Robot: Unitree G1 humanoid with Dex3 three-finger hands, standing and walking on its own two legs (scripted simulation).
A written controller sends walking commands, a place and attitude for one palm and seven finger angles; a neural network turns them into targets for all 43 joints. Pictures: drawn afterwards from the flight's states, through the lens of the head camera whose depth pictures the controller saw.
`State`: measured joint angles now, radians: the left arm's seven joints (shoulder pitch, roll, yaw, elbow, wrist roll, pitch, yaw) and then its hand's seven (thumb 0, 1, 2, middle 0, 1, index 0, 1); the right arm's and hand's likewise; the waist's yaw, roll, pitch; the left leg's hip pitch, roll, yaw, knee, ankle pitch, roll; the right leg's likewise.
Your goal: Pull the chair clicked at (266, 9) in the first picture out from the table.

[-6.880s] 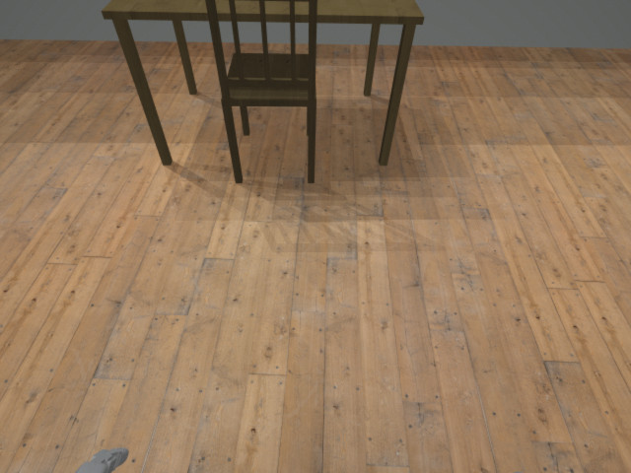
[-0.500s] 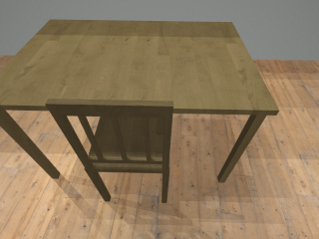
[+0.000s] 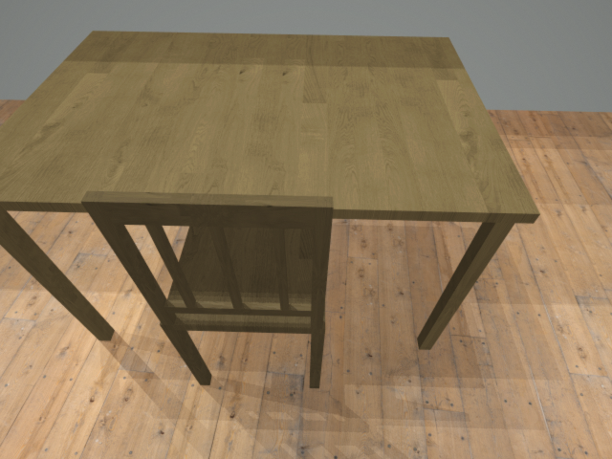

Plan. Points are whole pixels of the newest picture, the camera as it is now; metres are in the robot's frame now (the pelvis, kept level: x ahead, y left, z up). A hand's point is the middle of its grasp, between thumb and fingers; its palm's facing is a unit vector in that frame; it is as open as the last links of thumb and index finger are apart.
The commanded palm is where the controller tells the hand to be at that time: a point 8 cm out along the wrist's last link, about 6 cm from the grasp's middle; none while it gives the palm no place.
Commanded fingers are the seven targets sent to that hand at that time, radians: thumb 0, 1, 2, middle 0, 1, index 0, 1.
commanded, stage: raise the hand toward the chair's back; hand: left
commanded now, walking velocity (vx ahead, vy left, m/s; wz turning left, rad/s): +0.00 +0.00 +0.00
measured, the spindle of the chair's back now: (227, 269) +0.45 +0.18 -0.11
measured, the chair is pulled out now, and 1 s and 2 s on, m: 0.00 0.00 0.00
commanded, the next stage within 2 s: none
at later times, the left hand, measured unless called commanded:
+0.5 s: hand out of the picture +0.10 +0.18 -0.08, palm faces +0.19 -0.98 -0.07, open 10.1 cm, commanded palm +0.11 +0.22 -0.06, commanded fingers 0.00 0.27 0.63 -0.14 -0.20 -0.14 -0.20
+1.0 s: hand (174, 441) +0.16 +0.18 -0.06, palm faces +0.03 -1.00 -0.08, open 14.4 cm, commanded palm +0.13 +0.24 -0.05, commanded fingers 0.00 -0.31 0.38 -0.08 -0.11 -0.08 -0.11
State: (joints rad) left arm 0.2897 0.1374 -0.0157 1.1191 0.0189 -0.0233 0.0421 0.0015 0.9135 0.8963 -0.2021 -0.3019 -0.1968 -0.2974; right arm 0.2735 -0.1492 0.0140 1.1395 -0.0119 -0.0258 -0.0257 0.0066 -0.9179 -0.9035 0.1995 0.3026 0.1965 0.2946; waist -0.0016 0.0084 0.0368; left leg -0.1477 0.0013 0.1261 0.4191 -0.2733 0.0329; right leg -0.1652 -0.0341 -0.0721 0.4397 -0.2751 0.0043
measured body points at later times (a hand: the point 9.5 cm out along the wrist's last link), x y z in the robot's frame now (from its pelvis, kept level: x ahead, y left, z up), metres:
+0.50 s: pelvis -0.05 -0.04 -0.10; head +0.02 -0.01 +0.35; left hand +0.08 +0.23 -0.08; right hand +0.21 -0.27 -0.13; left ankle -0.03 +0.09 -0.74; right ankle -0.03 -0.12 -0.74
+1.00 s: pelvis -0.05 -0.02 -0.10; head +0.03 -0.01 +0.34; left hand +0.15 +0.24 -0.05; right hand +0.11 -0.27 -0.19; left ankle -0.03 +0.09 -0.74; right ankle -0.03 -0.12 -0.74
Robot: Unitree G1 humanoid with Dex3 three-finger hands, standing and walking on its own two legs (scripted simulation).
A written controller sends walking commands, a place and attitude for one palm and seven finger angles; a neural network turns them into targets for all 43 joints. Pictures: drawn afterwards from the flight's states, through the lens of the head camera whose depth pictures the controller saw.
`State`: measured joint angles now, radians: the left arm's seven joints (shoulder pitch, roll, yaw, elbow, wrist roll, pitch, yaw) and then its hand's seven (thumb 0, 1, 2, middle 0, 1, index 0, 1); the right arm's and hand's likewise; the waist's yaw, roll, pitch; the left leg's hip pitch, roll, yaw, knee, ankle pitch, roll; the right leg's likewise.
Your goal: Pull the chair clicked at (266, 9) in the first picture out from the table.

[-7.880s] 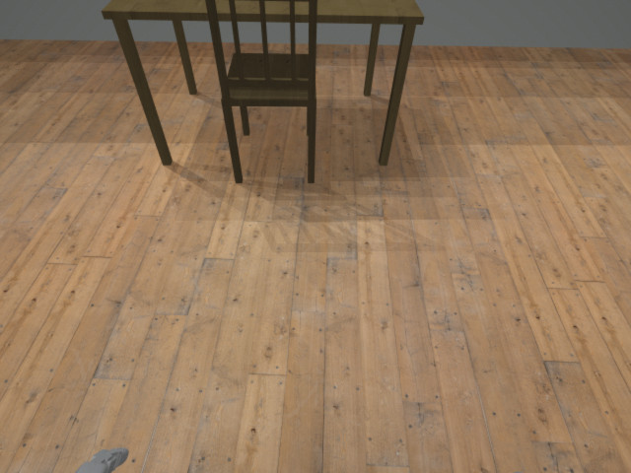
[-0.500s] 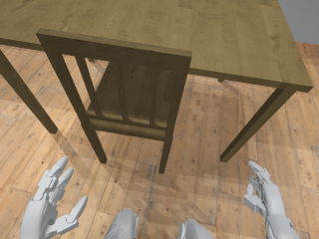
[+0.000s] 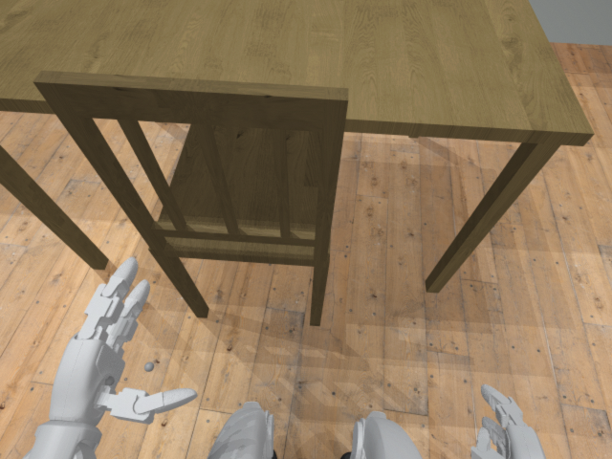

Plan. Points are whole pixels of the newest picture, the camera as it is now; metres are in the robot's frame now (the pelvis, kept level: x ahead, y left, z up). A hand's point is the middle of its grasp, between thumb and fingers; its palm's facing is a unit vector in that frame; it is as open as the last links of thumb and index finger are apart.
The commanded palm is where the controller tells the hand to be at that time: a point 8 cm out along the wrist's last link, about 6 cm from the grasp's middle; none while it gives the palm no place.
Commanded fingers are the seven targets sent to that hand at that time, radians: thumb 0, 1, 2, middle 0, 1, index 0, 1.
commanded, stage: raise the hand toward the chair's back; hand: left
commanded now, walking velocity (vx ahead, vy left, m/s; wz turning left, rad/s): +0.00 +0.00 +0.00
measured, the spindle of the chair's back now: (220, 185) +0.51 +0.17 -0.01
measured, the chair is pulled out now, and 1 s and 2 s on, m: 0.00 0.00 0.00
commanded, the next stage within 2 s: aim the fingers beside a spindle in 1.08 s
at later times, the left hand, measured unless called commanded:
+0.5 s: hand (119, 330) +0.25 +0.22 +0.06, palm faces -0.01 -1.00 -0.07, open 16.9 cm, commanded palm +0.23 +0.28 +0.06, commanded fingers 0.00 -0.50 0.30 -0.06 -0.08 -0.06 -0.08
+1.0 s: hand (129, 330) +0.26 +0.22 +0.05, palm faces -0.05 -1.00 -0.06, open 16.9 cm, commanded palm +0.23 +0.28 +0.06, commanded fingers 0.00 -0.50 0.30 -0.06 -0.08 -0.06 -0.08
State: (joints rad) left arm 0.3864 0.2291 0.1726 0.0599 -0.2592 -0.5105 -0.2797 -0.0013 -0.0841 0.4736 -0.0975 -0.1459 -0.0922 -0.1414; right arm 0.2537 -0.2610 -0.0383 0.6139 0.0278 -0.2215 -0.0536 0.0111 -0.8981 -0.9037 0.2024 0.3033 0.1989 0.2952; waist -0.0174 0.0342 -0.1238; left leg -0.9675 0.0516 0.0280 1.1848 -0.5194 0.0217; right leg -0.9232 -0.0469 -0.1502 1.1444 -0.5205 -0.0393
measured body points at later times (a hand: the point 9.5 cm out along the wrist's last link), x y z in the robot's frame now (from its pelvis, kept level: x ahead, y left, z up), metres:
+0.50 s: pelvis +0.02 +0.02 +0.02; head +0.10 +0.04 +0.46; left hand +0.25 +0.27 +0.07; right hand +0.21 -0.21 -0.06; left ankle +0.03 +0.11 -0.64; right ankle +0.02 -0.10 -0.64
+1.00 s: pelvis +0.01 +0.02 +0.02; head +0.09 +0.03 +0.46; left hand +0.25 +0.27 +0.05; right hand +0.18 -0.23 -0.06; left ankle +0.03 +0.11 -0.64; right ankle +0.02 -0.10 -0.64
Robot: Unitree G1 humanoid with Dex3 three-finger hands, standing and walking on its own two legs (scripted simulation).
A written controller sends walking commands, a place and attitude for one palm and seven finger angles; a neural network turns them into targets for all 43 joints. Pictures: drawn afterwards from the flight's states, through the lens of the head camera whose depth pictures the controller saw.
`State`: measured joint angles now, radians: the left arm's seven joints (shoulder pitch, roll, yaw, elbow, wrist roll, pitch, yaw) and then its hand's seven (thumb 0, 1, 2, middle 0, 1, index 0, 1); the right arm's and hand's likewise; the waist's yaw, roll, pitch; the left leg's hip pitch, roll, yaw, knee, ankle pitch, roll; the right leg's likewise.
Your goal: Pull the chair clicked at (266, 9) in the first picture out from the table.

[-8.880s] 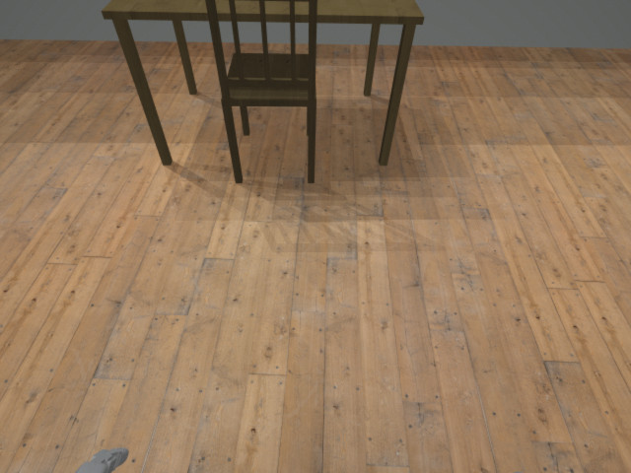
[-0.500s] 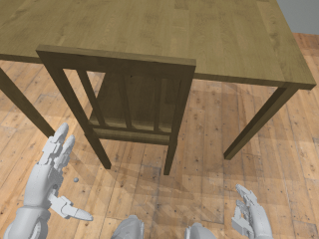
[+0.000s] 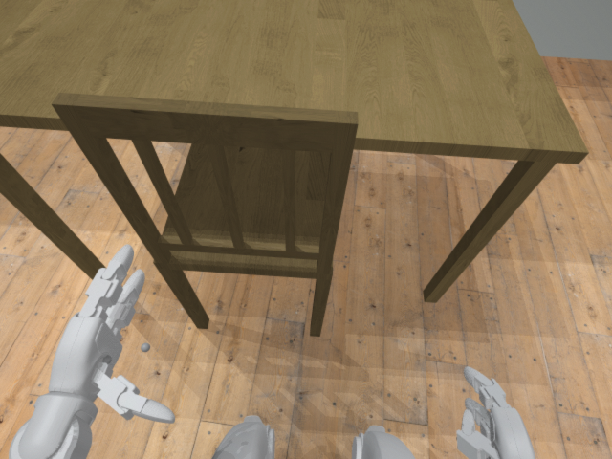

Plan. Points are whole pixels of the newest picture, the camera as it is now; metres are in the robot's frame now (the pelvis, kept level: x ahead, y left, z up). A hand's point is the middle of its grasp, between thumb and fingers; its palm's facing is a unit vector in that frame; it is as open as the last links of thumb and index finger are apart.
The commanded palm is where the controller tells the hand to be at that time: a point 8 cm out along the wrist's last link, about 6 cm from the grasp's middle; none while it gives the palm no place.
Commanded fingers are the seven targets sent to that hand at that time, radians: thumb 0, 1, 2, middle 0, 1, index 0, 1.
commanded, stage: raise the hand toward the chair's back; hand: left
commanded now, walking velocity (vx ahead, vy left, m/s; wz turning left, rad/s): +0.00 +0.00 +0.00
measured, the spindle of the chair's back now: (228, 201) +0.50 +0.15 -0.03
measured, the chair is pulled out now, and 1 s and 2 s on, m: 0.00 0.00 0.00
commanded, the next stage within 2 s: aim the fingers beside a spindle in 0.08 s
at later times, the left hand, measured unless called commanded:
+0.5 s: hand (176, 318) +0.28 +0.17 +0.04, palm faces -0.05 -1.00 -0.06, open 16.9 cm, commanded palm +0.25 +0.23 +0.03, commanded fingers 0.00 -0.50 0.30 -0.06 -0.08 -0.06 -0.08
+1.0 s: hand (195, 303) +0.31 +0.16 +0.00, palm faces -0.05 -1.00 -0.03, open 16.9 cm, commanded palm +0.29 +0.22 +0.01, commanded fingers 0.00 -0.50 0.30 -0.06 -0.08 -0.06 -0.08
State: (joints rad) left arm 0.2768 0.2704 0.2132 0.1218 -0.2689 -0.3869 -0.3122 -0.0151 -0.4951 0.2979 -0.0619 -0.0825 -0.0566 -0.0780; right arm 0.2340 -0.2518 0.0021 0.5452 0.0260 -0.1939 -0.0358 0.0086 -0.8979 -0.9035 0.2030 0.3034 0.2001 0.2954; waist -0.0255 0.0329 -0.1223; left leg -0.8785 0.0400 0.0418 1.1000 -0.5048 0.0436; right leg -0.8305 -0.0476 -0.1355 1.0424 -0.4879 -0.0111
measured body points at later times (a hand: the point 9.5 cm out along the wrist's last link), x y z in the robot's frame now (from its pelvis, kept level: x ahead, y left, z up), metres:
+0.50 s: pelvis +0.00 -0.01 -0.01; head +0.09 -0.01 +0.43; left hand +0.27 +0.22 +0.04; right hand +0.17 -0.26 -0.10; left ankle +0.02 +0.09 -0.66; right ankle +0.01 -0.12 -0.66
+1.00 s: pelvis +0.00 -0.01 -0.02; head +0.11 -0.01 +0.42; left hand +0.31 +0.22 +0.00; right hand +0.16 -0.27 -0.11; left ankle +0.02 +0.09 -0.66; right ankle +0.01 -0.12 -0.66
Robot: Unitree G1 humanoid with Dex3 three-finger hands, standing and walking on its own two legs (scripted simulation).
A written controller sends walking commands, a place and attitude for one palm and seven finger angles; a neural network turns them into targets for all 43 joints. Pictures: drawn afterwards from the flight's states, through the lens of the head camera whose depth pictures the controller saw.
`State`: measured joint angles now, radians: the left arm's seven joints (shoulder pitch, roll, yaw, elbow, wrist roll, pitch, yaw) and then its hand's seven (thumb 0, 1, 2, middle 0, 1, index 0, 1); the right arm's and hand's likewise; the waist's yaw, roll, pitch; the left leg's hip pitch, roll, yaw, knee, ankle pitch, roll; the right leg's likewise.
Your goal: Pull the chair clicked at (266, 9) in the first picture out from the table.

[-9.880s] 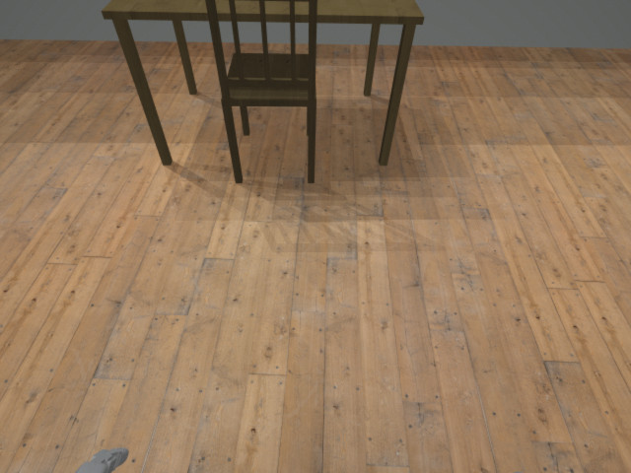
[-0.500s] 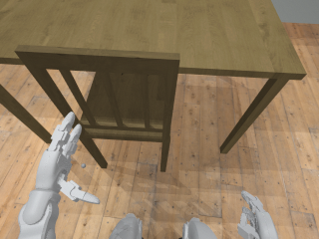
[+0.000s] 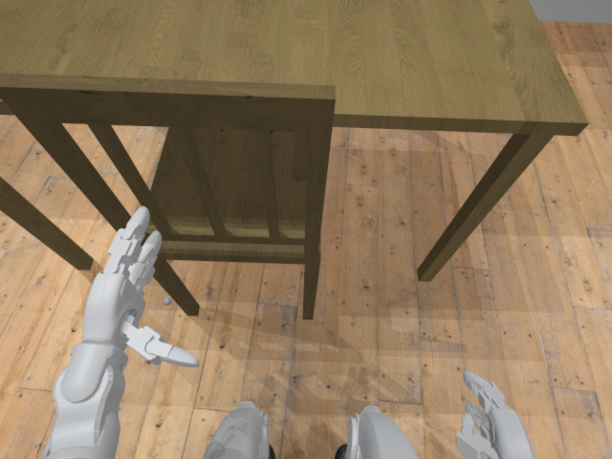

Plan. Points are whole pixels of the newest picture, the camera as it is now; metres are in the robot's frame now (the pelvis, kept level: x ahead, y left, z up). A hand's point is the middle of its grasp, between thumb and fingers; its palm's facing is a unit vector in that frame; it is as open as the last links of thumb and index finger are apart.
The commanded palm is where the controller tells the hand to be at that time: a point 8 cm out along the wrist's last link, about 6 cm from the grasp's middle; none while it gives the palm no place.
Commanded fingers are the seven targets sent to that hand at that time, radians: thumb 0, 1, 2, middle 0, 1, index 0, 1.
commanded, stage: aim the fingers beside a spindle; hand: left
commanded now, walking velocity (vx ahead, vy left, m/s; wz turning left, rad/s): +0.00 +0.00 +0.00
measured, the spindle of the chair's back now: (203, 187) +0.50 +0.17 -0.02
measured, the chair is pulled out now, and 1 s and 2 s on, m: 0.00 0.00 0.00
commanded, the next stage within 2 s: none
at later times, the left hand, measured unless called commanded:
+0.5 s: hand (187, 270) +0.35 +0.17 +0.01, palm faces -0.03 -1.00 -0.04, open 16.9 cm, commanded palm +0.32 +0.21 +0.00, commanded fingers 0.00 -0.50 0.30 -0.06 -0.08 -0.06 -0.08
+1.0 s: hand (196, 280) +0.34 +0.16 -0.01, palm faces -0.04 -1.00 -0.02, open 16.9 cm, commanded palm +0.33 +0.21 +0.00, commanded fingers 0.00 -0.50 0.30 -0.06 -0.08 -0.06 -0.08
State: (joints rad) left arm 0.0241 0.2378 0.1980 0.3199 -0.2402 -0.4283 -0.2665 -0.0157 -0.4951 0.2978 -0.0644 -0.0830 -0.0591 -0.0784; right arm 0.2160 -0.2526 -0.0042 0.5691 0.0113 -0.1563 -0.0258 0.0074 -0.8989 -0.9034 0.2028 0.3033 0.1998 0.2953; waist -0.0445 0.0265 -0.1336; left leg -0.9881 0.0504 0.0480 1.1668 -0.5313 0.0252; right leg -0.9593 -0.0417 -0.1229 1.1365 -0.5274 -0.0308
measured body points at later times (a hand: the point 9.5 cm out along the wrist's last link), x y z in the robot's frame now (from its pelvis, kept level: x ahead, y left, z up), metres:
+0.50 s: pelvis -0.01 +0.01 -0.02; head +0.11 +0.02 +0.42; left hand +0.34 +0.22 +0.01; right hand +0.13 -0.24 -0.13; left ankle +0.01 +0.10 -0.65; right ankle +0.01 -0.10 -0.65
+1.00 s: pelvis -0.01 +0.01 -0.02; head +0.11 +0.01 +0.42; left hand +0.34 +0.21 +0.00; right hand +0.13 -0.24 -0.13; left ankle +0.01 +0.10 -0.65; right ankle +0.01 -0.10 -0.65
